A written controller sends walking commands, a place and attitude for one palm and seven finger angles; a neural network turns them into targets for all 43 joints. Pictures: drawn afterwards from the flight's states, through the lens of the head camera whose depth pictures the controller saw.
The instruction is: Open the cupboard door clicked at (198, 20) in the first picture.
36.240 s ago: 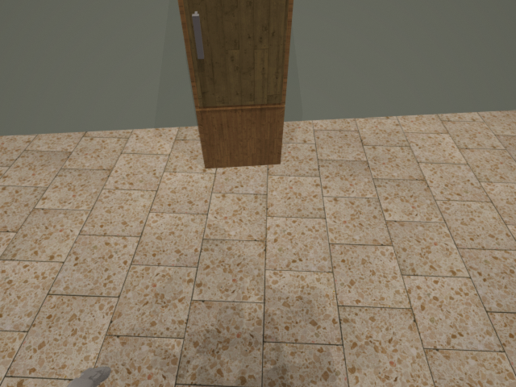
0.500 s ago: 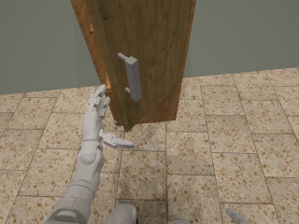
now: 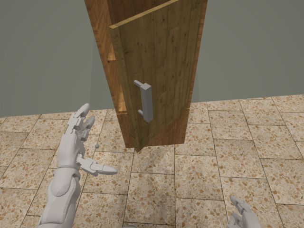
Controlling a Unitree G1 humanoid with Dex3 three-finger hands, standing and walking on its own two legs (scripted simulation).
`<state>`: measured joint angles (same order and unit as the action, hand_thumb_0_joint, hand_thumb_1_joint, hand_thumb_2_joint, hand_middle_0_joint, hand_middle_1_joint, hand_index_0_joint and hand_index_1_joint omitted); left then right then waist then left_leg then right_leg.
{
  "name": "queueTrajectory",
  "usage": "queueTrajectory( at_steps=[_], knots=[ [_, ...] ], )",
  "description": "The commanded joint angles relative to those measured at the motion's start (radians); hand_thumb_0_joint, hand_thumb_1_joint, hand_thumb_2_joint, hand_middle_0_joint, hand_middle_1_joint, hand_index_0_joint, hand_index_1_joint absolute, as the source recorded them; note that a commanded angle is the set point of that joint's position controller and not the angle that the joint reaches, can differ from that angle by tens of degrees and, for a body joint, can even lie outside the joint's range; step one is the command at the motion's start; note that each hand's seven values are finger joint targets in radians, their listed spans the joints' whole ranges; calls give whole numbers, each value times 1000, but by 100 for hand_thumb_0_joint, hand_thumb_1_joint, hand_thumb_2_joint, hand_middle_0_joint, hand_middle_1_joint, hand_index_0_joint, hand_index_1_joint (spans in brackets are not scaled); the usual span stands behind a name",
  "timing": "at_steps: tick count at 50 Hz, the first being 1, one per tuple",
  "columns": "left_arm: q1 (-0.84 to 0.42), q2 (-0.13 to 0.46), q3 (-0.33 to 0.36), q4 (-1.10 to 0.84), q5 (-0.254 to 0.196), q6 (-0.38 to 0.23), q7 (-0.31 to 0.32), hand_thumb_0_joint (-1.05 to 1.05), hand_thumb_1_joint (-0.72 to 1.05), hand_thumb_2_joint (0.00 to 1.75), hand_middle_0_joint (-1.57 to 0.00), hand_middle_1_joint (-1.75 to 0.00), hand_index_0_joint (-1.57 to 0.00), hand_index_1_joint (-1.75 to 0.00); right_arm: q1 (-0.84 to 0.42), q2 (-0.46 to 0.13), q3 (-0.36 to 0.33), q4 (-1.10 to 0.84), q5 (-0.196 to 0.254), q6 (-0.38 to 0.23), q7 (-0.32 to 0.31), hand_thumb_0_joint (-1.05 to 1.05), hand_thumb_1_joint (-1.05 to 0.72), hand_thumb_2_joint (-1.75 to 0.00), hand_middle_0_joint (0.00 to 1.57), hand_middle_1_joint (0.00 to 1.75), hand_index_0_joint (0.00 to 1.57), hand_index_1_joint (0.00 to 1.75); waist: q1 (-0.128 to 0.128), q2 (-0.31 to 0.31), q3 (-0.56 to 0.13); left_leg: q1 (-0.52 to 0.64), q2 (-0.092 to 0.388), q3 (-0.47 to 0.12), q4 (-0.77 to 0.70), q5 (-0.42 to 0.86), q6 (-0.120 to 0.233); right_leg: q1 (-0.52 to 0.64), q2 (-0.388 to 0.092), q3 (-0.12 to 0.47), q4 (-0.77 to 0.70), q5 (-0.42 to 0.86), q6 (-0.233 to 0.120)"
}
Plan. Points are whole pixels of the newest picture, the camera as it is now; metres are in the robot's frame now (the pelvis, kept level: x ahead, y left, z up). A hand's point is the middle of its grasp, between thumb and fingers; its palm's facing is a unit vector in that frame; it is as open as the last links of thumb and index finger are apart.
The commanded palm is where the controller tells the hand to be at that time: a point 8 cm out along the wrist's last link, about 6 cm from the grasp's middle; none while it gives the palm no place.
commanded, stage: draw the hand back to the body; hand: left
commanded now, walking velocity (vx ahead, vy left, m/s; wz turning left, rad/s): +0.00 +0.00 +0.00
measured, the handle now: (142, 101) +0.52 +0.06 +0.03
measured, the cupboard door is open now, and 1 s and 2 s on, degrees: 42 42 42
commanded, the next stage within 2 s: step back with the hand held close in 1.04 s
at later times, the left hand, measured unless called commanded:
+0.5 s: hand (35, 146) +0.25 +0.25 +0.16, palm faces +0.32 -0.87 -0.37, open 11.0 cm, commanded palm +0.20 +0.31 +0.18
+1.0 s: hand (20, 146) +0.24 +0.27 +0.18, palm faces +0.40 -0.83 -0.39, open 7.5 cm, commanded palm +0.19 +0.32 +0.20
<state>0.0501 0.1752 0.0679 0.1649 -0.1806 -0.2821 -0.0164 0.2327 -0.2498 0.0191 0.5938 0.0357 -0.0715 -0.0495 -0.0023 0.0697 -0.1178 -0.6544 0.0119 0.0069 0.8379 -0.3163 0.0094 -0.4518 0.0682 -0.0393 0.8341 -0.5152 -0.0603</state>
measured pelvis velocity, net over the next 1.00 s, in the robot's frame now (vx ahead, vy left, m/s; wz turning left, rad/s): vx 0.02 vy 0.01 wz -0.01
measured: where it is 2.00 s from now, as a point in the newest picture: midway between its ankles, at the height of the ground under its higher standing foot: outside the picture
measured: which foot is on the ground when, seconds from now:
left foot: down 0.00-1.00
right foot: down 0.00-1.00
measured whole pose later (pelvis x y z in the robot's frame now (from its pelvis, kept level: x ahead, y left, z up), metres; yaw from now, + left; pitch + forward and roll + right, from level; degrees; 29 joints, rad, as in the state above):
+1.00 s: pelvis +0.02 +0.01 +0.04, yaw -1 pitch -1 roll +0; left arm 0.40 0.33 0.30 -0.27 -0.06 -0.09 0.12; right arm 0.20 -0.24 0.03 0.64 0.02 -0.10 -0.10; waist 0.04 0.06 0.00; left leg -0.23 -0.01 0.04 0.42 -0.17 0.03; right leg -0.02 0.04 0.00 0.35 -0.31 -0.04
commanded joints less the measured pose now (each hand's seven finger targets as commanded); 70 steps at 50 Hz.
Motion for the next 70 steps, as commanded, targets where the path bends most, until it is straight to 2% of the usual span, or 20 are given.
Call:
queueTrajectory(
  at_steps=[1, 7, 12, 16, 20, 24, 33, 34, 37, 41, 44, 48, 54, 57, 58, 59, 60, 62, 66, 70],
  knots=[
    [-99, 199, 43, -328, 90, 14, 75, 0, -22, 42, -16, -30, -16, -30, -85, -76, -26, -192, 9, -8, -46, 0, -90, -90, 20, 30, 20, 30, -8, -80, -123, 370, -16, -9, -170, 99, 27, -35, -56, 90, -278, 393, 76],
    [-29, 264, 122, -378, 114, 82, 123, 0, -1, 51, -17, -30, -17, -30, -137, -76, -8, -191, 5, 26, -78, 0, -90, -90, 20, 30, 20, 30, 5, -96, -39, 457, -12, 5, -265, 109, 28, 36, -50, 70, -380, 361, 73],
    [2, 287, 155, -486, 126, 94, 144, 0, 17, 58, -17, -30, -17, -30, -146, -75, -5, -182, -1, 2, -83, 0, -90, -90, 20, 30, 20, 30, 14, 10, -44, 564, -6, 2, -332, 160, 20, 88, -36, 47, -434, 343, 51],
    [92, 270, 162, -533, 126, 105, 152, 0, 31, 64, -18, -30, -18, -30, -144, -77, -8, -171, -6, -21, -75, 0, -90, -90, 20, 30, 20, 30, 14, 11, -30, 607, 3, -8, -377, 201, 16, 134, -29, 32, -457, 366, 46],
    [146, 319, 238, -563, 127, 110, 158, 0, 44, 70, -18, -30, -18, -30, -144, -82, -10, -157, -11, -31, -69, 0, -90, -90, 20, 30, 20, 30, 28, -33, -23, 616, 3, -7, -406, 240, 13, 176, -26, 24, -483, 397, 47],
    [192, 336, 287, -613, 121, 109, 157, 0, 58, 76, -19, -30, -19, -30, -146, -77, -17, -149, -11, -40, -63, 0, -90, -90, 20, 30, 20, 30, 33, 22, -24, 642, 9, -5, -427, 274, 9, 212, -32, 24, -498, 414, 45],
    [272, 419, 437, -658, 108, 110, 158, 0, 90, 90, -20, -30, -20, -30, -146, -84, -30, -126, -14, -60, -52, 0, -90, -90, 20, 30, 20, 30, 47, -1, -5, 653, 11, 5, -432, 349, 9, 238, -28, 22, -534, 481, 51],
    [291, 359, 386, -619, 104, 117, 151, 0, 90, 90, -20, -30, -20, -30, -142, -80, -28, -123, -14, -57, -50, 0, -90, -90, 20, 30, 20, 30, 37, -10, 26, 639, 9, 7, -438, 330, 9, 234, -33, 19, -527, 468, 53],
    [245, 325, 343, -582, 108, 123, 144, 0, 90, 90, -20, -30, -20, -30, -135, -93, -37, -118, -11, -56, -47, 0, -90, -90, 20, 30, 20, 30, 26, -23, 48, 645, 12, 0, -451, 287, 11, 205, -32, 21, -539, 427, 57],
    [195, 344, 341, -590, 114, 120, 150, 0, 90, 90, -20, -30, -20, -30, -144, -97, -41, -119, -13, -60, -53, 0, -90, -90, 20, 30, 20, 30, 29, -55, 41, 648, 5, 2, -458, 229, 18, 213, -36, 28, -556, 383, 58],
    [181, 389, 370, -673, 122, 105, 161, 0, 90, 90, -20, -30, -20, -30, -154, -91, -35, -122, -18, -74, -58, 0, -90, -90, 20, 30, 20, 30, 43, 17, -21, 668, 0, 3, -456, 263, 17, 255, -41, 34, -546, 408, 51],
    [227, 426, 414, -715, 124, 101, 170, 0, 90, 90, -20, -30, -20, -30, -161, -83, -30, -114, -22, -89, -57, 0, -90, -90, 20, 30, 20, 30, 54, 52, -10, 666, -3, 9, -444, 297, 13, 260, -39, 36, -560, 443, 48],
    [310, 368, 394, -609, 105, 120, 154, 0, 90, 90, -20, -30, -20, -30, -150, -82, -37, -106, -19, -72, -51, 0, -90, -90, 20, 30, 20, 30, 45, -38, 52, 634, -3, 32, -433, 325, 18, 259, -44, 35, -552, 517, 61],
    [278, 356, 376, -599, 103, 122, 143, 0, 90, 90, -20, -30, -20, -30, -148, -87, -42, -109, -16, -62, -48, 0, -90, -90, 20, 30, 20, 30, 40, -44, 49, 642, -4, 32, -432, 318, 20, 253, -45, 39, -553, 517, 66],
    [356, 390, 399, -870, 99, 88, 140, 0, 90, 90, -20, -30, -20, -30, -180, -68, -39, -160, -15, -86, -40, 0, -90, -90, 20, 30, 20, 30, 73, 27, -17, 676, -7, 29, -422, 369, 24, 295, -50, 37, -558, 562, 61],
    [378, 512, 510, -857, 114, 58, 146, 0, 90, 90, -20, -30, -20, -30, -164, -112, -41, -158, -11, -59, -44, 0, -90, -90, 20, 30, 20, 30, 8, 20, 94, 620, -1, 17, -365, 354, 46, 160, -93, 106, -596, 604, 66],
    [442, 445, 463, -801, 119, 56, 139, 0, 90, 90, -20, -30, -20, -30, -173, -98, -42, -146, -18, -38, -43, 0, -90, -90, 20, 30, 20, 30, 15, -6, 64, 596, 0, 9, -352, 337, 47, 179, -112, 105, -579, 626, 71],
    [472, 405, 436, -800, 123, 66, 146, 0, 90, 90, -20, -30, -20, -30, -147, -96, -46, -160, -27, -15, -48, 0, -90, -90, 20, 30, 20, 30, 5, -22, 32, 590, 10, -2, -344, 379, 37, 209, -110, 111, -547, 685, 71],
    [490, 406, 455, -744, 116, 79, 164, 0, 90, 90, -20, -30, -20, -30, -116, -97, -61, -169, -26, 24, -68, 0, -90, -90, 20, 30, 20, 30, -8, -45, -41, 622, 37, 5, -328, 555, 28, 249, -95, 91, -478, 813, 81],
    [491, 437, 474, -695, 107, 86, 159, 0, 90, 90, -20, -30, -20, -30, -132, -92, -67, -175, 0, 47, -61, 0, -90, -90, 20, 30, 20, 30, -1, -94, -75, 632, 51, 22, -325, 577, 34, 247, -108, 91, -460, 862, 103]
  ],
)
